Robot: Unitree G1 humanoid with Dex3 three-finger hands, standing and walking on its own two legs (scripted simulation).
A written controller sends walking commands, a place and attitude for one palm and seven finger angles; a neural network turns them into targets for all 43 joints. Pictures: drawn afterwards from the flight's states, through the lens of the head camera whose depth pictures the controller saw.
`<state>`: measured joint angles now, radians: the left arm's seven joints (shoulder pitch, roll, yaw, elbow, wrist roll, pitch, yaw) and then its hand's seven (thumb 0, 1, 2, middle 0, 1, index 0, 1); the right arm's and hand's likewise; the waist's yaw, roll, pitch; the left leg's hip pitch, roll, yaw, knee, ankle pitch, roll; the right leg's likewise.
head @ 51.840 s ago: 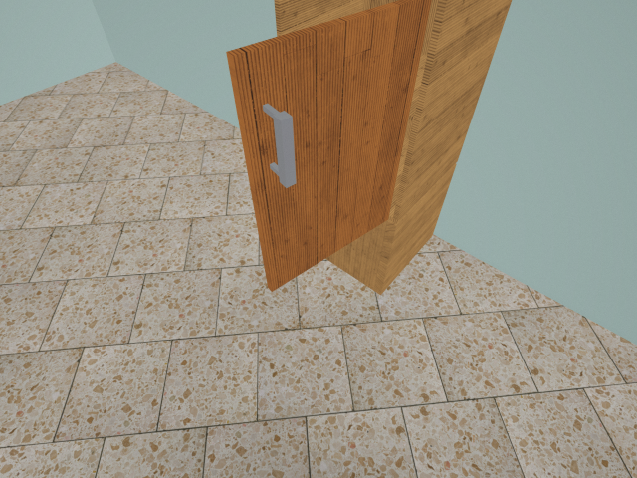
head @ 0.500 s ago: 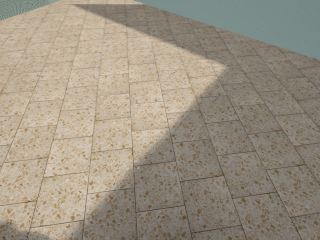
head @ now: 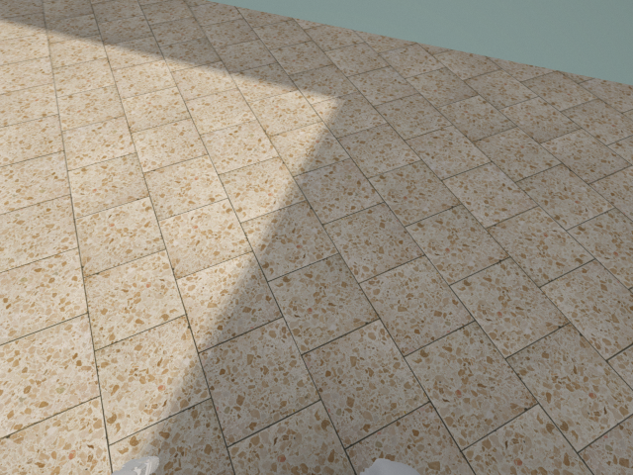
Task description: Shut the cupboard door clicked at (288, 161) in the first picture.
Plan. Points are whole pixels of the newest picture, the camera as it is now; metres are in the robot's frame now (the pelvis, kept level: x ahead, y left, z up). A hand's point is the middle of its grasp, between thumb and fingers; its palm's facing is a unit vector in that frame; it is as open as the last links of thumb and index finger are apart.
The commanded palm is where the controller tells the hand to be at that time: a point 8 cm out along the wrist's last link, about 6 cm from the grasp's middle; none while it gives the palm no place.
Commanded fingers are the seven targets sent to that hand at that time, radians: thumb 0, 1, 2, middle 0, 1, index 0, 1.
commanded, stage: turn to face it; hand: left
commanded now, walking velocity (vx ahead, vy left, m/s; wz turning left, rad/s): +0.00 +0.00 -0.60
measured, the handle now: out of the picture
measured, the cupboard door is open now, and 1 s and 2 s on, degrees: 20 20 20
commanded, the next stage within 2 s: none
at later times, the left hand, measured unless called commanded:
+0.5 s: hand (207, 430) +0.19 +0.18 -0.18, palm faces -0.27 -0.94 -0.20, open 7.4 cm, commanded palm none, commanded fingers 0.00 0.90 0.90 -0.20 -0.30 -0.20 -0.30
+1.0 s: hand (262, 392) +0.25 +0.10 -0.16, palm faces -0.54 -0.81 -0.24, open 7.4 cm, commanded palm none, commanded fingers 0.00 0.90 0.90 -0.20 -0.30 -0.20 -0.30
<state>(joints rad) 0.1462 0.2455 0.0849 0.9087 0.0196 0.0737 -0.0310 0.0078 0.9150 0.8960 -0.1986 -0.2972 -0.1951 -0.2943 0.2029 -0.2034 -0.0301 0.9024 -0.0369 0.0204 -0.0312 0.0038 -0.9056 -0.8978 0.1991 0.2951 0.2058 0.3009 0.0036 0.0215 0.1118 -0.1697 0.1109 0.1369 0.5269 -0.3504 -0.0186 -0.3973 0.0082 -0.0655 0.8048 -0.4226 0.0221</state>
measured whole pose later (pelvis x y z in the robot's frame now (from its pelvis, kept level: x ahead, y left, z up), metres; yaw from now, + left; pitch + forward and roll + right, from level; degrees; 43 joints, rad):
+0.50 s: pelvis +0.04 +0.01 -0.01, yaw -17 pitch +1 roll -1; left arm 0.16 0.25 0.07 0.88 0.02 0.08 -0.03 0.01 0.91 0.90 -0.20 -0.30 -0.20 -0.29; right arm 0.19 -0.21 -0.01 0.84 -0.03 0.01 -0.02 0.00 -0.91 -0.90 0.20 0.29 0.20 0.30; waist 0.00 -0.04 0.10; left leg -0.32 0.08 0.07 0.61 -0.30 -0.01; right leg -0.45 0.05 0.05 0.95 -0.51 0.02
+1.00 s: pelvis +0.06 -0.02 +0.00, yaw -34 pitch +2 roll +0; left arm 0.17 0.22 0.05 0.88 0.03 0.05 -0.01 0.01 0.91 0.90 -0.20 -0.30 -0.20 -0.30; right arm 0.16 -0.24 -0.04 0.86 -0.01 0.05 -0.02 0.01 -0.91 -0.90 0.20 0.29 0.20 0.30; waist 0.00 0.00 0.09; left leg -0.42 0.05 0.03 0.82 -0.42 -0.08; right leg -0.29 0.04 0.06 0.54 -0.29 -0.02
